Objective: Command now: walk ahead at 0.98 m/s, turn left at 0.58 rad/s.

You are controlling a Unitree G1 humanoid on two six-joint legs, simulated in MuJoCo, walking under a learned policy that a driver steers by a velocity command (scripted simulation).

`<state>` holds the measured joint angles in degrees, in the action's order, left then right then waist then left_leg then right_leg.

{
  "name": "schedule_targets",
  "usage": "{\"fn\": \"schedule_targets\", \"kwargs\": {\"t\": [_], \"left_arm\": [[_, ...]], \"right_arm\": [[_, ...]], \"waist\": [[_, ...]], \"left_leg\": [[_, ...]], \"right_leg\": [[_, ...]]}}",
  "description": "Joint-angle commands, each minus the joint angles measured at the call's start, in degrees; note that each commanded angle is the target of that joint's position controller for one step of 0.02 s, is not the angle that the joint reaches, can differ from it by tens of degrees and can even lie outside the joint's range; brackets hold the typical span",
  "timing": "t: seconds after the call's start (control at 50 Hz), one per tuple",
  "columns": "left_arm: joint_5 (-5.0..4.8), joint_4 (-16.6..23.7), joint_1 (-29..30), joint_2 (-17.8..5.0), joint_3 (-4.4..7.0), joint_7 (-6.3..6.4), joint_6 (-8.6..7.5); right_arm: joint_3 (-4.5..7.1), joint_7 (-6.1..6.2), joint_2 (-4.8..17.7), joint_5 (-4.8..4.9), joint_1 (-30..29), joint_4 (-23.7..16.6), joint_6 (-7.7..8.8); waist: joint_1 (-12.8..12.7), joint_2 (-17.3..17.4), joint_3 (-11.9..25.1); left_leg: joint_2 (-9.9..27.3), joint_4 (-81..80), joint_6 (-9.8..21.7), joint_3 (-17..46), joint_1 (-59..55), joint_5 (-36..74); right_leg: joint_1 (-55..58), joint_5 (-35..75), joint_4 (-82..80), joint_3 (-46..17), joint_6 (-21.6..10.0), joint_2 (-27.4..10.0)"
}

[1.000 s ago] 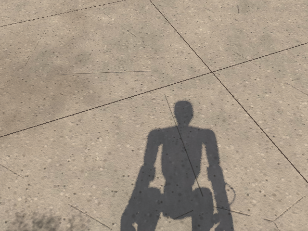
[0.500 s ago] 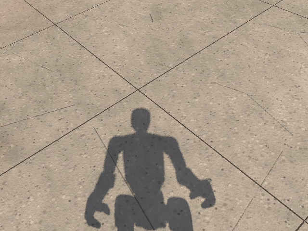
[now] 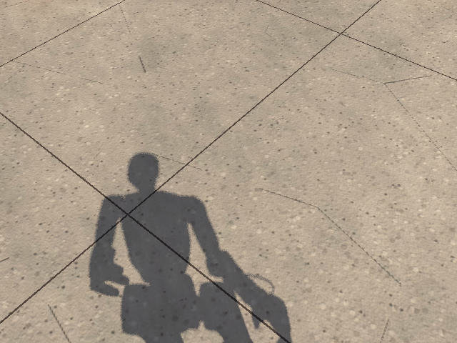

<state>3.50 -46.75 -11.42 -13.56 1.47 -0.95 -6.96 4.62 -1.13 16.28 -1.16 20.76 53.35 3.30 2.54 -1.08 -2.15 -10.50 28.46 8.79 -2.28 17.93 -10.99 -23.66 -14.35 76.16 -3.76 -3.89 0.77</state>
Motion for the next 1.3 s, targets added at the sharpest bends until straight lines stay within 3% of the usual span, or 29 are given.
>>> {"fn": "schedule_targets", "kwargs": {"t": [0.02, 0.14, 0.22, 0.26, 0.28, 0.3, 0.32, 0.34, 0.38, 0.46, 0.62, 0.66, 0.7, 0.74, 0.76, 0.78, 0.8, 0.82, 0.84, 0.9, 0.96, 1.1, 1.14, 1.18, 1.2, 1.22, 1.24, 1.26, 1.3], "left_arm": [[1.59, 6.81, 0.32, -3.53, -0.46, -0.31, 0.86], [-1.01, 14.47, 18.3, -2.09, -2.72, -1.64, 1.18], [-1.52, 16.11, 19.62, -4.17, -2.17, -0.52, 0.95], [-1.69, 14.12, 11.04, -8.2, -0.34, 0.67, 0.48], [-1.58, 11.98, 1.39, -10.52, 0.79, 1.54, 0.05], [-0.47, 10.29, -11.47, -15.21, 2.61, 2.98, 0.04], [2.24, 9.62, -14.15, -18.19, 3.48, 3.08, 0.32], [0.64, 9.09, -11.25, -16.83, 4.32, 2.39, 1.02], [-0.18, 8.75, -4.7, -7.25, 2.3, 1.58, 1.12], [-1.83, 2.63, -8.92, -3.71, 1.41, 0.7, -0.27], [-1.94, -1.33, -11.22, -8.56, 1.87, 0.79, -1.6], [-1.79, -1.96, -14.0, -11.96, 2.23, 1.32, -1.05], [-1.48, -1.91, -14.02, -16.2, 2.91, 2.13, 0.71], [-1.3, -0.82, -11.25, -16.88, 2.99, 2.36, 2.02], [-0.91, 1.22, -13.51, -8.68, 1.61, 1.71, 1.68], [-4.4, 4.86, -18.79, -8.87, 0.83, 1.33, 1.39], [-4.3, 4.91, -9.71, -11.53, 1.31, 1.61, 0.85], [-4.59, 4.87, -8.88, -9.69, 0.85, 1.28, 0.76], [-3.56, 4.37, -7.85, -8.17, 0.48, 0.97, 1.28], [-2.18, 0.8, -12.62, -5.25, 0.31, -0.81, 4.92], [-3.07, 3.04, -3.61, -4.29, 0.54, -1.68, 5.67], [-3.04, 6.63, 7.38, -3.58, -0.54, -3.71, 4.07], [-2.82, 5.01, 1.33, -6.58, 0.3, -3.49, 4.63], [-2.7, -0.23, -18.14, -11.56, 2.63, -2.58, 5.27], [-2.88, -3.0, -29.25, -14.23, 4.46, -1.55, 5.41], [-4.55, -3.6, -24.92, -15.78, 5.61, -0.59, 6.21], [-2.29, -0.85, -18.42, -21.86, 6.44, -0.56, 6.51], [-2.41, 1.45, -16.65, -17.96, 6.24, -0.18, 6.49], [-2.37, 0.02, -13.25, -11.46, 4.59, 0.54, 5.82]], "right_arm": [[0.06, 0.41, 3.68, 0.64, 1.6, -2.38, 2.36], [1.15, -0.06, 6.44, 1.48, 5.82, -4.41, 3.0], [1.7, 0.36, 7.61, 1.86, 8.84, -4.34, 2.29], [2.25, 0.6, 10.26, 1.48, 8.1, -4.62, 2.25], [2.65, 0.29, 11.67, 1.58, 5.24, -5.5, 2.46], [1.77, 0.06, 8.02, 1.61, 2.86, -7.42, 3.07], [-0.66, 0.67, -1.69, 4.45, 8.33, -9.76, 3.02], [-0.79, 1.22, 3.06, 3.45, 6.28, -10.99, 1.99], [-0.05, 0.23, 5.08, 0.82, -3.67, -11.05, 0.71], [-1.18, -2.31, 0.02, -0.72, -8.74, -15.07, -2.23], [-3.4, -5.07, 1.36, -0.98, -24.2, -22.54, -2.45], [-3.41, -4.68, 2.38, -1.24, -22.94, -21.43, -1.96], [-2.33, -3.48, 5.37, -1.49, -12.96, -17.88, -1.29], [0.5, -1.43, 10.66, -2.02, 7.27, -10.88, -1.3], [1.96, -0.29, 15.93, -1.2, 3.72, -11.08, -1.74], [2.32, 0.1, 18.51, -1.62, 2.07, -14.03, -1.95], [2.14, 0.78, 14.33, -1.42, 2.54, -13.66, -1.83], [1.37, 1.23, 11.76, -1.27, 0.98, -11.4, -0.97], [0.65, 1.07, 8.98, -1.59, -0.97, -10.52, 0.32], [-0.92, 0.93, 4.55, -0.64, -2.94, -9.06, 3.1], [-1.13, -0.02, 3.74, 0.17, -0.92, -7.17, 4.64], [-1.91, 1.81, 6.28, 0.86, 2.47, -5.13, 5.76], [-1.14, 3.62, 9.72, 0.1, 1.45, -5.61, 4.34], [-0.17, 4.56, 12.55, -1.17, -4.03, -7.49, 2.05], [0.39, 4.2, 13.53, -1.25, -8.56, -8.53, 1.17], [-1.65, 2.52, 4.97, -2.19, -11.81, -10.08, 2.22], [-3.29, 1.9, 1.58, 0.12, -4.02, -16.58, 3.52], [-4.06, 1.73, 4.17, -0.9, -7.1, -17.45, 5.02], [-4.08, 1.23, 5.38, -1.71, -10.36, -17.85, 5.31]], "waist": [[-4.56, -0.67, -1.28], [1.05, 2.5, -4.65], [2.68, 4.46, -0.52], [-1.66, 4.51, 6.52], [-7.19, 4.36, 11.65], [-12.61, 1.01, 19.61], [-8.75, -14.24, 27.99], [-7.9, -15.37, 26.88], [-7.5, -2.2, 9.92], [-3.49, -4.84, 2.52], [-2.51, -0.46, -6.72], [-1.24, -2.63, -4.63], [4.75, -5.69, 2.14], [13.85, -4.34, 11.03], [5.84, 13.18, 13.37], [2.97, 15.11, 27.28], [6.04, 2.55, 19.93], [2.78, 0.39, 8.22], [0.12, -4.05, 3.94], [-5.09, -0.98, -0.6], [-3.39, 1.14, -5.33], [-2.52, 3.56, -3.67], [-6.5, 7.27, 1.25], [-16.69, 8.7, 9.75], [-23.06, 5.23, 12.05], [-17.69, -10.78, 6.46], [-7.68, -16.59, 15.58], [-9.96, -3.63, 16.04], [-3.63, 7.77, 1.98]], "left_leg": [[16.54, -18.68, 10.39, 30.51, -3.66, -7.85], [11.24, -22.32, 5.29, 22.57, 5.88, 10.72], [12.86, -13.51, 2.43, 24.09, -8.37, 27.73], [12.44, 0.34, 0.2, 23.67, -12.28, 40.95], [10.48, 12.06, -0.75, 22.92, -7.18, 37.52], [8.42, 28.06, -0.82, 19.68, 1.39, 23.29], [3.35, 46.2, -2.32, 12.6, 20.29, -19.78], [7.98, 52.57, -1.36, 9.21, 27.08, -14.42], [12.42, 48.53, -1.93, 7.27, 27.98, -5.22], [16.59, 46.33, -2.67, 6.11, 28.58, -4.33], [12.92, 19.39, -0.13, -5.17, 18.51, 12.76], [8.18, 15.38, 1.81, -7.78, 11.24, 10.68], [4.26, 12.87, 3.73, -6.68, -0.45, 3.99], [4.97, 5.77, 5.96, -0.53, -26.12, -0.73], [18.88, 6.62, 4.47, 17.51, -37.54, 1.91], [31.89, -3.61, 13.78, 44.91, -49.48, -4.05], [29.51, -9.25, 11.51, 40.42, -42.21, -7.43], [28.7, -11.85, 9.95, 33.09, -29.56, -4.93], [26.61, -13.32, 7.97, 28.18, -20.49, -2.79], [23.19, -19.58, 3.6, 15.98, -6.68, -1.39], [18.77, -23.5, -1.92, 3.55, -6.72, 11.8], [17.84, -21.21, -7.99, -11.46, -17.65, 56.17], [19.96, -10.48, -9.4, -12.02, -24.11, 75.03], [22.19, 14.71, -9.08, -10.53, -20.1, 81.24], [18.99, 39.01, -8.33, -10.8, -11.18, 64.22], [6.49, 62.14, -8.09, -8.19, 10.09, -7.13], [4.65, 75.68, -10.85, 3.21, 31.08, -19.06], [7.87, 70.71, -9.18, 9.13, 34.75, -14.31], [13.62, 54.75, -8.7, 8.86, 28.97, -8.47]], "right_leg": [[-13.91, -2.57, -6.07, -1.99, 2.72, -5.41], [-2.23, 19.31, -36.46, 4.62, 6.08, -3.06], [1.14, 18.51, -46.42, 3.91, 5.06, -0.25], [12.64, 10.62, -49.23, 3.89, 3.6, 2.2], [25.02, 8.93, -48.95, 1.92, 2.46, -0.64], [39.21, -6.92, -47.41, -6.9, 0.66, -11.07], [55.47, -18.48, -52.54, -34.93, -4.92, -30.12], [50.22, -29.62, -58.42, -45.59, -7.03, -29.49], [33.13, -15.58, -60.25, -24.96, -4.13, -22.24], [22.91, 6.79, -62.92, -6.02, -0.87, -17.73], [15.88, 33.97, -71.0, 17.45, 2.49, -12.18], [20.9, 59.12, -66.53, 18.25, 2.06, -13.68], [25.05, 74.67, -51.17, 17.84, 1.03, -15.88], [13.79, 61.26, -19.4, 17.69, -0.26, -13.76], [-3.72, -9.24, 4.76, 16.17, 1.1, -3.93], [-18.49, -14.07, 18.44, 3.71, 1.08, -0.72], [-22.38, -6.79, 17.21, 0.36, 0.42, -3.12], [-22.19, -3.92, 12.08, 0.83, 0.18, -4.88], [-19.04, -2.98, 6.52, -0.79, 0.05, -7.12], [-11.11, -1.15, -1.35, -2.26, 0.73, -9.4], [-17.06, 8.44, -9.62, 0.08, 0.27, -8.84], [-7.79, 26.57, -35.89, 14.08, -4.36, -0.89], [-1.57, 20.03, -37.08, 16.03, -5.6, 3.52], [17.1, 10.92, -35.98, 13.5, -8.51, 6.0], [28.33, 7.22, -41.25, 7.66, -12.18, 3.63], [35.37, 10.71, -39.63, -0.96, -13.16, -0.93], [48.1, 4.87, -47.65, -32.63, -26.85, -12.78], [46.02, -9.66, -59.77, -43.44, -26.26, -16.11], [24.3, -10.29, -64.86, -35.11, -19.13, -12.51]]}}
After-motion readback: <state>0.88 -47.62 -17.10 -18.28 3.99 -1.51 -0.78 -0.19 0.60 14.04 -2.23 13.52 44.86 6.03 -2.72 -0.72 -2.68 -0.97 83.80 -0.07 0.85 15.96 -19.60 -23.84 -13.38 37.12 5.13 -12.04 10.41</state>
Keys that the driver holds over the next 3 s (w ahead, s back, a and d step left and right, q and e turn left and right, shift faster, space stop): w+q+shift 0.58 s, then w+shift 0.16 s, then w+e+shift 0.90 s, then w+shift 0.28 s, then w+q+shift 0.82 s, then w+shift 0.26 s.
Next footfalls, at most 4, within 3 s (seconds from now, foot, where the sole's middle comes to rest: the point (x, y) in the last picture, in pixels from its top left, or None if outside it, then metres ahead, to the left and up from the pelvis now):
0.30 right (286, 335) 0.49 -0.13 -0.76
0.74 left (159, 256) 0.76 0.24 -0.76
1.20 right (130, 159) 1.19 0.37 -0.76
1.62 left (77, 100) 1.55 0.64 -0.76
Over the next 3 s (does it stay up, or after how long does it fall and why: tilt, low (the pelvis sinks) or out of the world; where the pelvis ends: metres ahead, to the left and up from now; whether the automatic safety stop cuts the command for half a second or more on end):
stays up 2.61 0.55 -0.01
